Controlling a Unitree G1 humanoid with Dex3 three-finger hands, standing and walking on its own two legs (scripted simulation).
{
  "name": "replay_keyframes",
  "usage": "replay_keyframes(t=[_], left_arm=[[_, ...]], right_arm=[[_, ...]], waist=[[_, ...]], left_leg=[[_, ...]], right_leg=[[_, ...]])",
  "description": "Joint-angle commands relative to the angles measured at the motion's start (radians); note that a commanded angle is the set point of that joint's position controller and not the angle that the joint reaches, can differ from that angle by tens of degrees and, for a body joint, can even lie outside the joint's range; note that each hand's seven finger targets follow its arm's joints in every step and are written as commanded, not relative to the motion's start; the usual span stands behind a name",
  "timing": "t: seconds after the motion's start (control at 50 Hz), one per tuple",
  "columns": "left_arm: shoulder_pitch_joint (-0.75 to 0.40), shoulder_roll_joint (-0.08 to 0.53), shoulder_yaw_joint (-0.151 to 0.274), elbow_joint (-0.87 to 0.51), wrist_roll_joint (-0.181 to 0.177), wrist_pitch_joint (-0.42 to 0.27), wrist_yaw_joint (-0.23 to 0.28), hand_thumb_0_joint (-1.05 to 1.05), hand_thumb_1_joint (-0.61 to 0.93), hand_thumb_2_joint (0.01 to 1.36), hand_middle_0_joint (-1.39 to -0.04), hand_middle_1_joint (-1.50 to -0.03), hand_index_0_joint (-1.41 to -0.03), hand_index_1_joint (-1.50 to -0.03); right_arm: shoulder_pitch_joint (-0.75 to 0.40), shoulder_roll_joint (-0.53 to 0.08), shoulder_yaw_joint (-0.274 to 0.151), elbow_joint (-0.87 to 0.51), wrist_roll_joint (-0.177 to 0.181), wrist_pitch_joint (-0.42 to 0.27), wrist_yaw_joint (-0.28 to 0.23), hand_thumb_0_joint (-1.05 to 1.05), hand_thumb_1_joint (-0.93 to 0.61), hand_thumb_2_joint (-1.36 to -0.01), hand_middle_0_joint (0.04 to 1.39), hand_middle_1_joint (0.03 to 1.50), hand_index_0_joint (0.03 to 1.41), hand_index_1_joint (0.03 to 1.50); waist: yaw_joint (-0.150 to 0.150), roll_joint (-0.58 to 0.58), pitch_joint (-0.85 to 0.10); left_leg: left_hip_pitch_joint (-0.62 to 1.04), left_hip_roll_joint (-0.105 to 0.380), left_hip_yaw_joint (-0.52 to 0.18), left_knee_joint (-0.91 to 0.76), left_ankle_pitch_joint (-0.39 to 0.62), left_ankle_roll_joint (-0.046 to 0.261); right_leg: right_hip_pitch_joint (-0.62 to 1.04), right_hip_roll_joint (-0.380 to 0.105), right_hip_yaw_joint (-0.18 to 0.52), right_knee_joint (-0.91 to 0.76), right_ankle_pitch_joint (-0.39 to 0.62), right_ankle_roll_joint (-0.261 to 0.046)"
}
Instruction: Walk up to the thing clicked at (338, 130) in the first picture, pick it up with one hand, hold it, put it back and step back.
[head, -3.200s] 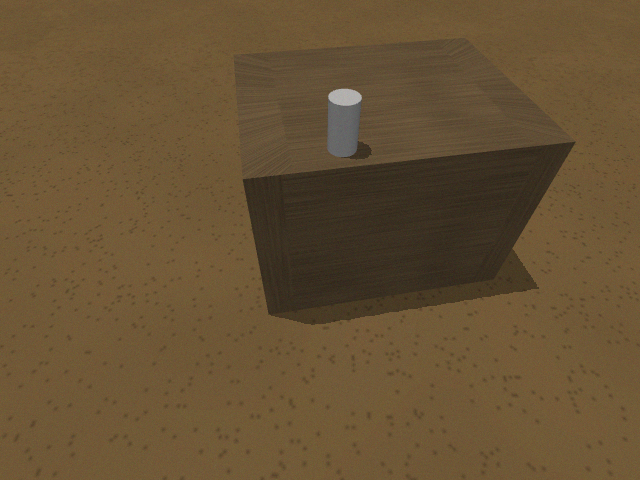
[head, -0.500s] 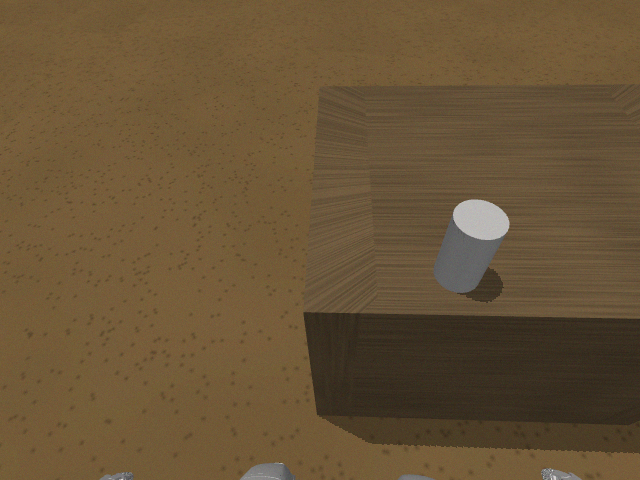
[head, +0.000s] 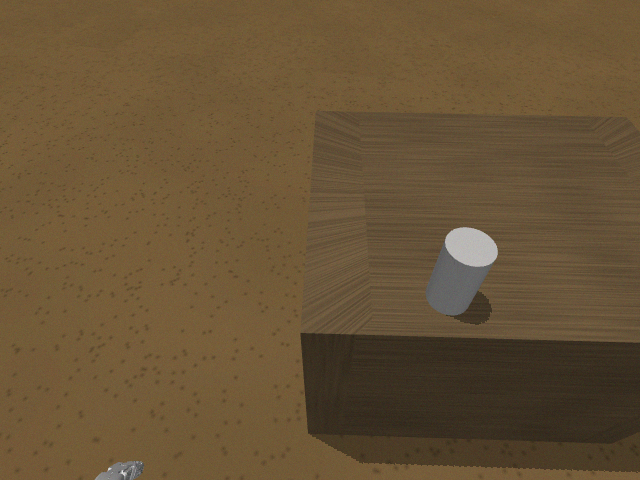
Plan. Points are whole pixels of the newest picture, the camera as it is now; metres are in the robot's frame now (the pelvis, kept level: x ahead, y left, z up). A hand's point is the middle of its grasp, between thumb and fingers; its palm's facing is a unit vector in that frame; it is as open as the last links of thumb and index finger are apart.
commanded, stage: walk up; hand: right
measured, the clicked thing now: (458, 273) +0.44 -0.21 -0.06
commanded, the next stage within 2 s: stand in 0.54 s
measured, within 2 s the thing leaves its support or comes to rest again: neither
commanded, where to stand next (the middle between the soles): +0.05 +0.01 m, yaw -1 degrees
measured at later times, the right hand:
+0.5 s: hand out of the picture +0.10 -0.25 -0.15, palm faces -0.03 +0.95 -0.32, open 7.4 cm
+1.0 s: hand out of the picture +0.09 -0.26 -0.15, palm faces -0.01 +0.94 -0.34, open 7.4 cm
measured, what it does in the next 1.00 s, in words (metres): stands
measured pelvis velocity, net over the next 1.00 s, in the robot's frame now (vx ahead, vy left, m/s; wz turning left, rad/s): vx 0.02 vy -0.01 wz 0.00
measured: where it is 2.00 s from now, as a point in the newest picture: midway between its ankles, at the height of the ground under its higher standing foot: outside the picture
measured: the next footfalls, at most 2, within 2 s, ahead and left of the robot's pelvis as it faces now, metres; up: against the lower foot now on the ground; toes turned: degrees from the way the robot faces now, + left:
none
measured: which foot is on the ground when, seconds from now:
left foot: down 0.00-1.00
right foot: down 0.00-1.00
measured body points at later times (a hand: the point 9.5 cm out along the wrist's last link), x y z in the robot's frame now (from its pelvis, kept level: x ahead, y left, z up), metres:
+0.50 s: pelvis +0.01 +0.00 +0.00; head +0.02 +0.00 +0.45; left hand +0.08 +0.31 -0.13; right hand +0.10 -0.29 -0.13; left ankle +0.03 +0.13 -0.74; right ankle +0.01 -0.14 -0.74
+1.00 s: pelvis +0.02 -0.01 +0.00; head +0.03 -0.01 +0.45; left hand +0.10 +0.29 -0.13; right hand +0.09 -0.31 -0.13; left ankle +0.03 +0.13 -0.74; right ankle +0.01 -0.14 -0.74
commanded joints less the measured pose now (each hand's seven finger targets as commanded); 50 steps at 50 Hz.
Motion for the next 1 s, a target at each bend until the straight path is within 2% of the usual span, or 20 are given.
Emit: replay_keyframes(t=[0.0,0.2,0.24,0.36,0.5,0.52,0.54,0.64,0.7,0.86,0.94,0.98], left_arm=[[-0.043,0.213,0.048,-0.042,0.003,-0.023,0.015,0.0,0.9,0.9,-0.2,-0.3,-0.2,-0.3],[-0.032,0.207,0.052,-0.034,0.009,-0.023,0.016,0.0,0.9,0.9,-0.2,-0.3,-0.2,-0.3],[-0.011,0.204,0.053,-0.028,0.008,-0.022,0.016,0.0,0.9,0.9,-0.2,-0.3,-0.2,-0.3],[-0.007,0.204,0.056,-0.034,0.011,-0.02,0.016,0.0,0.9,0.9,-0.2,-0.3,-0.2,-0.3],[-0.006,0.204,0.058,-0.039,0.012,-0.017,0.018,0.0,0.9,0.9,-0.2,-0.3,-0.2,-0.3],[0.009,0.195,0.048,-0.034,0.01,-0.014,0.017,0.0,0.9,0.9,-0.2,-0.3,-0.2,-0.3],[0.013,0.196,0.05,-0.036,0.012,-0.014,0.018,0.0,0.9,0.9,-0.2,-0.3,-0.2,-0.3],[0.014,0.201,0.047,-0.048,0.01,-0.019,0.018,0.0,0.9,0.9,-0.2,-0.3,-0.2,-0.3],[0.011,0.199,0.044,-0.054,0.008,-0.02,0.016,0.0,0.9,0.9,-0.2,-0.3,-0.2,-0.3],[0.009,0.201,0.045,-0.057,0.011,-0.015,0.017,0.0,0.9,0.9,-0.2,-0.3,-0.2,-0.3],[0.009,0.204,0.044,-0.064,0.009,-0.018,0.017,0.0,0.9,0.9,-0.2,-0.3,-0.2,-0.3],[0.01,0.207,0.045,-0.063,0.01,-0.015,0.018,0.0,0.9,0.9,-0.2,-0.3,-0.2,-0.3]], right_arm=[[-0.06,-0.214,-0.046,-0.052,-0.003,-0.014,-0.015,0.0,-0.9,-0.9,0.2,0.3,0.2,0.3],[-0.057,-0.21,-0.048,-0.048,-0.006,-0.01,-0.015,0.0,-0.9,-0.9,0.2,0.3,0.2,0.3],[-0.065,-0.208,-0.048,-0.049,-0.006,-0.011,-0.015,0.0,-0.9,-0.9,0.2,0.3,0.2,0.3],[-0.055,-0.21,-0.051,-0.048,-0.007,-0.01,-0.017,0.0,-0.9,-0.9,0.2,0.3,0.2,0.3],[-0.052,-0.205,-0.052,-0.048,-0.009,-0.01,-0.02,0.0,-0.9,-0.9,0.2,0.3,0.2,0.3],[-0.04,-0.199,-0.046,-0.05,-0.013,-0.016,-0.022,0.0,-0.9,-0.9,0.2,0.3,0.2,0.3],[-0.049,-0.206,-0.05,-0.052,-0.014,-0.019,-0.023,0.0,-0.9,-0.9,0.2,0.3,0.2,0.3],[-0.041,-0.205,-0.051,-0.052,-0.012,-0.024,-0.023,0.0,-0.9,-0.9,0.2,0.3,0.2,0.3],[-0.034,-0.207,-0.049,-0.049,-0.011,-0.025,-0.024,0.0,-0.9,-0.9,0.2,0.3,0.2,0.3],[-0.032,-0.204,-0.045,-0.053,-0.012,-0.021,-0.025,0.0,-0.9,-0.9,0.2,0.3,0.2,0.3],[-0.027,-0.205,-0.044,-0.053,-0.012,-0.024,-0.025,0.0,-0.9,-0.9,0.2,0.3,0.2,0.3],[-0.034,-0.202,-0.044,-0.052,-0.012,-0.023,-0.026,0.0,-0.9,-0.9,0.2,0.3,0.2,0.3]], waist=[[0.011,0.023,-0.102],[0.006,0.02,-0.09],[0.013,0.033,-0.1],[0.011,0.023,-0.11],[0.01,0.017,-0.103],[0.001,0.008,-0.084],[0.009,0.007,-0.086],[0.006,0.012,-0.123],[0.002,0.024,-0.121],[0.003,0.021,-0.09],[0.004,0.018,-0.111],[0.006,0.018,-0.1]], left_leg=[[0.045,0.093,-0.093,-0.089,0.079,0.032],[0.041,0.09,-0.097,-0.104,0.05,0.028],[0.058,0.097,-0.102,-0.106,0.077,0.028],[0.045,0.096,-0.103,-0.111,0.066,0.03],[0.041,0.093,-0.1,-0.108,0.105,0.028],[0.035,0.101,-0.105,-0.135,0.077,0.022],[0.049,0.104,-0.107,-0.129,0.1,0.023],[0.092,0.113,-0.093,-0.105,0.205,0.022],[0.079,0.108,-0.083,-0.106,0.196,0.019],[0.052,0.105,-0.085,-0.12,0.13,0.014],[0.078,0.11,-0.082,-0.108,0.181,0.014],[0.078,0.112,-0.085,-0.112,0.181,0.012]], right_leg=[[0.002,-0.093,0.076,-0.088,0.063,-0.047],[-0.003,-0.095,0.074,-0.11,0.04,-0.042],[-0.002,-0.093,0.066,-0.1,0.046,-0.041],[0.021,-0.094,0.063,-0.1,0.051,-0.041],[0.026,-0.096,0.062,-0.094,0.083,-0.04],[0.011,-0.096,0.063,-0.093,0.042,-0.04],[0.011,-0.097,0.064,-0.088,0.045,-0.042],[0.027,-0.103,0.069,-0.083,0.113,-0.042],[0.045,-0.106,0.076,-0.09,0.132,-0.041],[0.035,-0.103,0.074,-0.101,0.082,-0.042],[0.043,-0.106,0.079,-0.097,0.132,-0.045],[0.034,-0.101,0.073,-0.092,0.125,-0.046]])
